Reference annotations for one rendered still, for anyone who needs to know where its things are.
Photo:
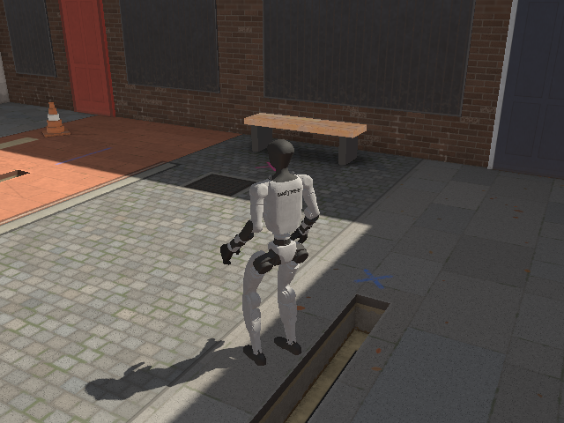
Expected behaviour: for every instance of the right robot hand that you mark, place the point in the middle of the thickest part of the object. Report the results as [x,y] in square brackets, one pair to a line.
[297,234]

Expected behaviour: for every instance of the left robot hand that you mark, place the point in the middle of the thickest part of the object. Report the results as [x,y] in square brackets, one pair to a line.
[227,254]

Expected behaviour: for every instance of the robot left foot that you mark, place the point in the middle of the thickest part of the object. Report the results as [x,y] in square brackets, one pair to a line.
[259,359]

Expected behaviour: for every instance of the robot right foot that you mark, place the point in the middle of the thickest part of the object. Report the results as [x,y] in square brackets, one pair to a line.
[295,348]

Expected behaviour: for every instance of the robot foot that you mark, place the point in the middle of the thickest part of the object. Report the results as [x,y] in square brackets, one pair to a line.
[295,348]
[259,359]

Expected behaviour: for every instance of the robot left upper arm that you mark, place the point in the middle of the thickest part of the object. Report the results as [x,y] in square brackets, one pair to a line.
[258,191]

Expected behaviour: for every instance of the robot left forearm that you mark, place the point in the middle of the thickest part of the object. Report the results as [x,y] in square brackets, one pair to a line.
[241,238]

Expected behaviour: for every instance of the robot right upper arm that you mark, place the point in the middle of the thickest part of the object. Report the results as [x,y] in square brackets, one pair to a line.
[308,193]

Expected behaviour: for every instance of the robot right forearm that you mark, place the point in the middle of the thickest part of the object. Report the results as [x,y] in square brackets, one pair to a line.
[306,224]

